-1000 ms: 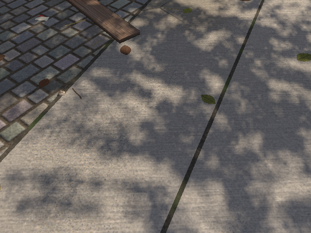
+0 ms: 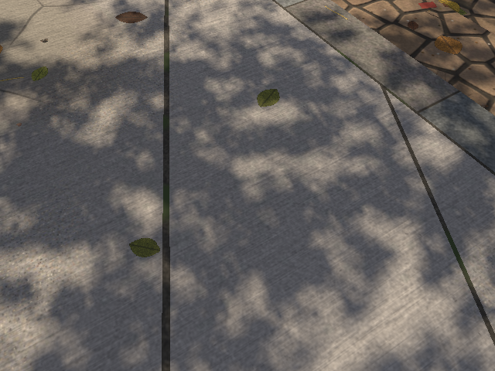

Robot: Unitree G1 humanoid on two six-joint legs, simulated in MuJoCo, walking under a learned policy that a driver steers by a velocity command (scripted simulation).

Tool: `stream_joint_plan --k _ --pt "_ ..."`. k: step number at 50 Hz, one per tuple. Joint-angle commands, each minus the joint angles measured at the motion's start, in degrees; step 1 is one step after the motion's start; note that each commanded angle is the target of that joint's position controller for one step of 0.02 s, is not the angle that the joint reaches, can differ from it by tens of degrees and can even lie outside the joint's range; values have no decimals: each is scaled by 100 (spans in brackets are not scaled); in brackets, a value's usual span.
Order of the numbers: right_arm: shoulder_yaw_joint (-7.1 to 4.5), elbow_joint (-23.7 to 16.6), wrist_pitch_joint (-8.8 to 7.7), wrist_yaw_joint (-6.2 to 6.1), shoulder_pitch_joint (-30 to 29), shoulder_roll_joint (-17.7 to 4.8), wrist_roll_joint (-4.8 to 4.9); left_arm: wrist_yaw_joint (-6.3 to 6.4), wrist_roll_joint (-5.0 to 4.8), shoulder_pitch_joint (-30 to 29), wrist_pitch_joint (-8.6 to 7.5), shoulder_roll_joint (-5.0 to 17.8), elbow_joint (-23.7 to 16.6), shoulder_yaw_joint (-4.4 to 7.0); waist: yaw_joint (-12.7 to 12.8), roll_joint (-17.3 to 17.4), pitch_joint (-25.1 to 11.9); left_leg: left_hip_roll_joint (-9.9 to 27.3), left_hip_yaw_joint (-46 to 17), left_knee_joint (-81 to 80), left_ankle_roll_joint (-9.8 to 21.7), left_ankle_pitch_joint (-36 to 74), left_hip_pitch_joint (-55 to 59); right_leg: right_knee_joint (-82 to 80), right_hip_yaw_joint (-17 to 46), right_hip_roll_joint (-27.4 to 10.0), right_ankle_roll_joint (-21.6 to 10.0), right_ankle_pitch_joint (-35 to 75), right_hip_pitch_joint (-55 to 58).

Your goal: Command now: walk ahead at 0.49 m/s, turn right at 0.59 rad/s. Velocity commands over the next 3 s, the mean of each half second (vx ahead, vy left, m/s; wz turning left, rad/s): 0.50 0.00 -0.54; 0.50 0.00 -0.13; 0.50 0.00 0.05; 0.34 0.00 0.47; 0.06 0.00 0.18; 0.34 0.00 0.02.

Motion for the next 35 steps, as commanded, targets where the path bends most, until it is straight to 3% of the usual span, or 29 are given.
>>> stream_joint_plan --k 1,5,10,13,15,17,18,19,20,21,22,23,24,25,26,28,31,35 --pt "-136 -122 -82 29 168 -480 2 -27 -24 192 35 194 -469 82 3 632 -272 1639 -1503 -1547 994 85 926 -16 147 -707 10 323 -1029" --pt "-253 52 -111 29 316 -791 35 -31 57 -326 96 184 -830 59 -31 439 -67 1761 -809 -1767 1125 743 1007 -796 156 -843 100 1003 -1585" --pt "-280 120 10 -10 503 -1000 58 -229 46 -1214 -5 148 -1150 5 -350 423 65 1586 113 -1618 864 1039 1349 -2390 -295 -708 58 2262 -1449" --pt "-312 196 110 -19 755 -1158 137 -335 23 -1710 13 162 -1423 -9 -521 475 222 1740 280 -1499 739 884 1768 -2958 -540 -624 -28 2059 -1434" --pt "-346 237 198 -25 829 -1260 193 -389 26 -1846 30 244 -1581 19 -501 524 283 1879 377 -1263 639 1194 2120 -3188 -699 -516 -168 1549 -1407" --pt "-388 211 280 -56 757 -1410 222 -401 55 -1550 56 434 -1620 120 -225 701 16 1882 609 -488 509 2941 2288 -3336 -1021 -151 -389 940 -751" --pt "-386 208 330 -75 712 -1431 235 -385 70 -923 61 598 -1481 233 173 675 -351 1760 784 445 418 3824 2146 -3614 -1193 152 -553 964 174" --pt "-307 195 351 -102 789 -1249 197 -310 56 161 75 937 -1160 439 675 475 -912 1510 921 1787 243 3829 1453 -3861 -1145 408 -769 1264 1789" --pt "-105 31 296 -72 970 -716 -65 -173 43 936 117 1504 -1016 584 761 -744 -1477 1140 939 3799 -23 523 -322 -3864 785 -938 -1173 1674 3581" --pt "48 -212 79 25 1303 -372 30 -210 51 737 35 1798 -1174 546 270 -1629 -2404 113 -124 5445 -202 -2665 -2211 -5063 4054 -2115 -2260 407 4863" --pt "-117 -165 -62 90 681 -1022 293 -276 100 825 -33 1183 -1108 385 655 -559 -2155 421 -795 5752 -94 -2273 -2759 -5410 3705 -2034 -1894 402 4647" --pt "-120 -296 -102 107 347 -1018 386 -288 124 566 -80 1016 -1076 321 535 -473 -1388 634 -688 5509 15 -1796 -2927 -5320 2765 -1855 -1645 947 3931" --pt "-96 -242 -83 49 272 -915 270 -293 106 90 -103 839 -1133 255 278 97 -983 925 -691 5069 9 -1326 -2590 -5298 2031 -1607 -1432 1634 3025" --pt "-127 -194 -27 16 297 -913 158 -289 126 -263 -120 635 -1183 187 68 61 -768 1085 -718 4658 -21 -1068 -2209 -5399 1514 -1363 -1320 2100 2381" --pt "-133 -152 51 29 457 -869 139 -282 176 -402 -151 572 -1203 157 -91 -71 -711 1176 -753 4496 -40 -866 -1836 -5564 1270 -1233 -1262 2313 1984" --pt "-128 -81 185 26 633 -714 117 -258 163 -414 -236 616 -1120 166 -220 -53 -655 1140 -674 4204 -148 -609 -1649 -5833 911 -1134 -1322 2729 1689" --pt "-108 -230 258 -9 157 -586 41 -173 153 -159 -278 688 -920 184 -117 15 -317 1100 -641 3426 -315 93 -2104 -6064 507 -1043 -1292 3006 1701" --pt "-55 -402 197 55 -487 -426 70 -82 138 133 -225 726 -699 177 139 -111 -85 914 -556 1949 -314 1253 -2186 -6153 139 -885 -1041 2661 1947"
